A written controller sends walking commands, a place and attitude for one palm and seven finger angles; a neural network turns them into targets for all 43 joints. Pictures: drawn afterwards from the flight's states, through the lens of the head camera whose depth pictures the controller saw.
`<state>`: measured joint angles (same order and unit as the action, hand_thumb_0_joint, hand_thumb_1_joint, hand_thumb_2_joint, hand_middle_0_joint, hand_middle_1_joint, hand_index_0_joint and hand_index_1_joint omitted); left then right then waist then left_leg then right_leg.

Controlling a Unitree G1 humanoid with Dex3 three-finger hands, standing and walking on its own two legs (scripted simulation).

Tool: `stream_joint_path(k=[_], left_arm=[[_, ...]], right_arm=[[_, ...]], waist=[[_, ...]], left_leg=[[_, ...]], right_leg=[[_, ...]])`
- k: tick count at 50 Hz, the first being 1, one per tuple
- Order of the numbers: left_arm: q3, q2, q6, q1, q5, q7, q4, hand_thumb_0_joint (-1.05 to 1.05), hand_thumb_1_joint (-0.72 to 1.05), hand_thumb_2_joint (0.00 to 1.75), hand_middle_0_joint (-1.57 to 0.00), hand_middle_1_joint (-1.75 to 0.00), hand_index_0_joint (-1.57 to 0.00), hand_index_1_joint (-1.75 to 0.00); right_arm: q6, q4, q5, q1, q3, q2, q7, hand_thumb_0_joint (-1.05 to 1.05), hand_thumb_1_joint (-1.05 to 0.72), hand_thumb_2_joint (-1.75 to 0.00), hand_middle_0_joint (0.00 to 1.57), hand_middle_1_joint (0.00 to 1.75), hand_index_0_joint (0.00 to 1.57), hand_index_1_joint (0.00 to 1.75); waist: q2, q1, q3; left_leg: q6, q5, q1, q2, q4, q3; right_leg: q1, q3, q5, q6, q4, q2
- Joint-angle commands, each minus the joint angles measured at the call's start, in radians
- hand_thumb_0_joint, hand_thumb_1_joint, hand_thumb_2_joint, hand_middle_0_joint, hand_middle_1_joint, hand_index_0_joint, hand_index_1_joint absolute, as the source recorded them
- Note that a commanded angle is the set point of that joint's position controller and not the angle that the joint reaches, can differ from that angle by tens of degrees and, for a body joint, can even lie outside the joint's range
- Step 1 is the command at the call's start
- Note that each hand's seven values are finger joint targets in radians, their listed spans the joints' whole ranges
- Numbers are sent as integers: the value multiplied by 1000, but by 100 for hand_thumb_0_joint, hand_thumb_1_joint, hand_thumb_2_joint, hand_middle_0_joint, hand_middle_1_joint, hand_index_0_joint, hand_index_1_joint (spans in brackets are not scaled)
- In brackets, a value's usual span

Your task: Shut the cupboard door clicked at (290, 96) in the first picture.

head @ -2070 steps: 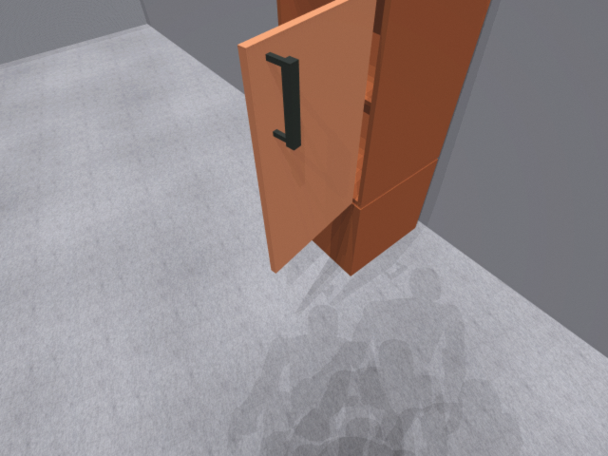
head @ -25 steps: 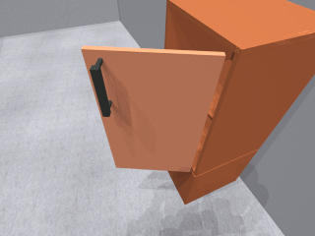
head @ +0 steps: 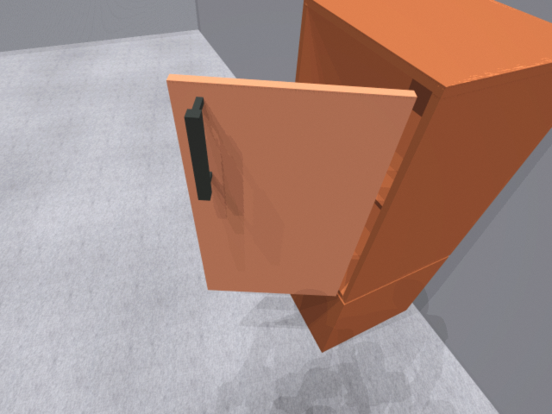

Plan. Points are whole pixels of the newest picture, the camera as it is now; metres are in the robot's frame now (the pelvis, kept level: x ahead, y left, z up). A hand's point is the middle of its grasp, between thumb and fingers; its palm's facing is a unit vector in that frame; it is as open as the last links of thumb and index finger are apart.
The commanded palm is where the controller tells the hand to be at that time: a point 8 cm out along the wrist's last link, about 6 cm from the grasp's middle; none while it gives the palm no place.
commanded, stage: come to a stop and stand still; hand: left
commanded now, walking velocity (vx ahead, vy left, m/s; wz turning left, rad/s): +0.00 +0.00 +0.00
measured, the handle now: (202, 151) +0.45 +0.15 +0.15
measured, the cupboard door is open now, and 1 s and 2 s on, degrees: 63 63 63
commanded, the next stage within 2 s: none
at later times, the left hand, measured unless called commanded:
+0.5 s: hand out of the picture -0.03 +0.20 -0.18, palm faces +0.03 -0.99 -0.16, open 7.4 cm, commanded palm none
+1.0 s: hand out of the picture -0.06 +0.21 -0.18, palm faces +0.06 -0.98 -0.16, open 7.3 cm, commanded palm none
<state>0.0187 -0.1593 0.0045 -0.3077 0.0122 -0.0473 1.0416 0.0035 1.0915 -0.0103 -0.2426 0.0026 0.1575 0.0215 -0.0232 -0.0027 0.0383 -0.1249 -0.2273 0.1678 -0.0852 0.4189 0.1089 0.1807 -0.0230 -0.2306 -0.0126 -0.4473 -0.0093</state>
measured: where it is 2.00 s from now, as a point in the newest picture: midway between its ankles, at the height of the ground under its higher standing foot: outside the picture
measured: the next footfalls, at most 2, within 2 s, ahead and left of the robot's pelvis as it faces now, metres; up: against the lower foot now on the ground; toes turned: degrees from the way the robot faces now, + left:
left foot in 1.52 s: +0.01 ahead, +0.15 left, +0.00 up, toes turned -5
right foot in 1.92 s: -0.02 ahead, +0.05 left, +0.00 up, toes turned -10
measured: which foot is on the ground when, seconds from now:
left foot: down 0.00-1.00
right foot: down 0.00-1.00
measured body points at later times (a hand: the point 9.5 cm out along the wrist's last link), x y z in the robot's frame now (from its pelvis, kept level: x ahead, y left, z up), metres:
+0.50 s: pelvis +0.00 +0.04 +0.00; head +0.01 +0.06 +0.45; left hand -0.03 +0.25 -0.17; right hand +0.00 -0.18 -0.16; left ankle +0.01 +0.03 -0.74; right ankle +0.01 -0.13 -0.74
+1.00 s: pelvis +0.00 +0.06 +0.00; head +0.00 +0.07 +0.45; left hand -0.06 +0.26 -0.17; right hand -0.02 -0.15 -0.16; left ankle +0.01 +0.04 -0.74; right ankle +0.01 -0.13 -0.74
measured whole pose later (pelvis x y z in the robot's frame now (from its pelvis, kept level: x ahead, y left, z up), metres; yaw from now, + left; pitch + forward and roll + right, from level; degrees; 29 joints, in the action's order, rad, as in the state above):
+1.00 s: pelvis +0.00 +0.06 +0.00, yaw -1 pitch -3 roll -1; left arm -0.01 -0.10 0.01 -0.38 0.01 -0.07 1.13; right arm -0.01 1.15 0.00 -0.27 0.03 0.12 0.05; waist 0.00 -0.02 0.07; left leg -0.07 -0.17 0.08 -0.18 0.27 0.15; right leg 0.16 0.03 -0.22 -0.02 -0.43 -0.09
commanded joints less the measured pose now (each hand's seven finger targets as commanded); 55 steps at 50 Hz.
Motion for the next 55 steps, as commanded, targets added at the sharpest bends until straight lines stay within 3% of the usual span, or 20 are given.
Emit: stream_joint_path(k=[1,6,13,15,18,19,21,24,26,35,39,40,43,46,51,55], left_arm=[[-13,-79,-13,-69,7,-9,-26,0,90,90,-20,-30,-20,-30],[-14,-66,-9,-86,8,-11,-3,0,90,90,-20,-30,-20,-30],[-16,-52,-3,-115,5,-15,28,0,90,90,-20,-30,-20,-30],[-17,-52,-3,-119,6,-16,31,0,90,90,-20,-30,-20,-30],[-19,-41,0,-127,3,-19,43,0,90,90,-20,-30,-20,-30],[-19,-43,2,-129,3,-20,48,0,90,90,-20,-30,-20,-30],[-20,-40,1,-130,5,-19,48,0,90,90,-20,-30,-20,-30],[-22,-34,5,-134,3,-22,54,0,90,90,-20,-30,-20,-30],[-25,-35,7,-143,4,-22,59,0,90,90,-20,-30,-20,-30],[-34,-27,7,-178,3,-27,76,0,90,90,-20,-30,-20,-30],[-37,-18,1,-186,1,-27,83,0,90,90,-20,-30,-20,-30],[-36,-19,-1,-187,2,-28,83,0,90,90,-20,-30,-20,-30],[-36,-12,0,-182,1,-27,83,0,90,90,-20,-30,-20,-30],[-40,-16,1,-207,4,-26,90,0,90,90,-20,-30,-20,-30],[-43,-19,-7,-223,3,-26,97,0,90,90,-20,-30,-20,-30],[-46,-25,-7,-229,4,-26,98,0,90,90,-20,-30,-20,-30]], right_arm=[[22,-30,3,-23,22,116,5,0,-90,-90,20,30,20,30],[22,-14,6,-37,24,115,9,0,-90,-90,20,30,20,30],[21,8,8,-61,28,105,17,0,-90,-90,20,30,20,30],[21,14,10,-68,27,99,18,0,-90,-90,20,30,20,30],[21,21,9,-80,29,96,22,0,-90,-90,20,30,20,30],[18,27,9,-81,30,95,23,0,-90,-90,20,30,20,30],[18,27,9,-80,28,89,21,0,-90,-90,20,30,20,30],[16,34,9,-95,32,89,25,0,-90,-90,20,30,20,30],[15,35,9,-91,31,80,26,0,-90,-90,20,30,20,30],[9,45,9,-99,39,67,32,0,-90,-90,20,30,20,30],[8,49,10,-100,39,64,30,0,-90,-90,20,30,20,30],[7,50,11,-99,40,60,29,0,-90,-90,20,30,20,30],[7,49,10,-105,41,63,28,0,-90,-90,20,30,20,30],[3,43,12,-86,44,65,28,0,-90,-90,20,30,20,30],[0,32,16,-69,48,65,26,0,-90,-90,20,30,20,30],[-5,28,18,-61,50,73,24,0,-90,-90,20,30,20,30]], waist=[[33,-2,42],[35,-2,45],[45,0,44],[40,-2,36],[35,1,39],[31,0,45],[18,-4,60],[35,1,64],[46,-6,64],[30,-18,79],[18,-16,83],[-7,-17,80],[19,-9,83],[39,-20,98],[-4,-22,87],[0,-25,103]], left_leg=[[70,-23,28,207,-169,-228],[89,-16,11,220,-200,-247],[151,55,-34,224,-215,-253],[138,104,-46,224,-203,-244],[174,132,-64,226,-209,-246],[176,114,-61,230,-217,-248],[145,104,-36,225,-210,-240],[205,112,-56,230,-236,-251],[177,126,-55,231,-234,-240],[219,225,-68,215,-243,-216],[231,210,-81,203,-240,-198],[219,197,-77,202,-231,-196],[226,147,-84,203,-249,-202],[245,116,-65,195,-267,-194],[258,166,-99,178,-235,-177],[265,93,-81,176,-246,-179]], right_leg=[[46,74,56,35,57,-87],[55,60,47,26,44,-86],[74,55,48,22,23,-84],[68,55,51,20,25,-85],[77,54,43,18,13,-84],[81,52,34,17,9,-83],[71,59,49,18,23,-88],[90,50,29,16,-6,-80],[86,47,23,16,-6,-81],[62,27,29,18,11,-73],[65,30,44,21,26,-80],[62,33,45,21,37,-82],[80,35,29,19,25,-80],[69,20,17,15,34,-77],[82,23,15,21,60,-85],[95,18,-20,19,65,-86]])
